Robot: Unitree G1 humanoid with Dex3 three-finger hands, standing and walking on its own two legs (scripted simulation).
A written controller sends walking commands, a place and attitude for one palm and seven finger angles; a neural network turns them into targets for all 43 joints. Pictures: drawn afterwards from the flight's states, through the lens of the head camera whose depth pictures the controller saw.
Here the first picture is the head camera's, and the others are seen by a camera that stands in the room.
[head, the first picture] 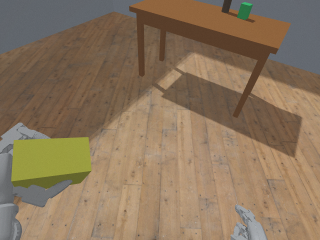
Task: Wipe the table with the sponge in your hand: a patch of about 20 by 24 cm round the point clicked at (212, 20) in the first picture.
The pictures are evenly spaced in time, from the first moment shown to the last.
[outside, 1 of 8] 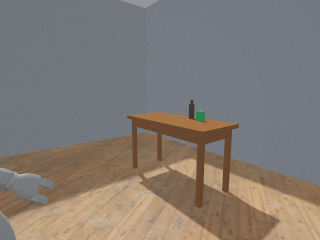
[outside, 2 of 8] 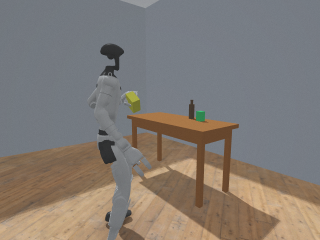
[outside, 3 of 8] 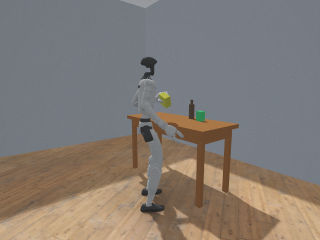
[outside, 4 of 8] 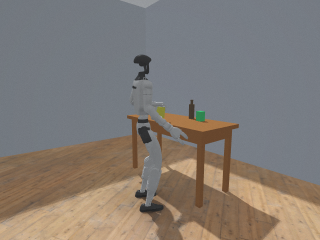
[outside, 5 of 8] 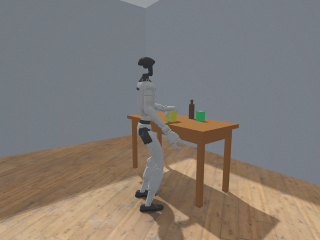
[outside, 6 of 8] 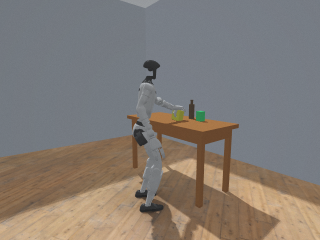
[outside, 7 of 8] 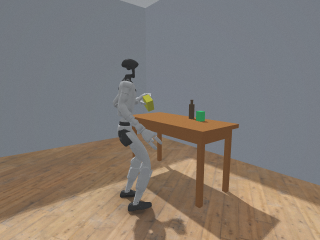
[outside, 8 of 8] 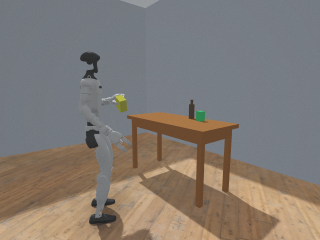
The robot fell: no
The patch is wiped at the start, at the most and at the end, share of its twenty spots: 0.00 1.00 1.00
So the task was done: yes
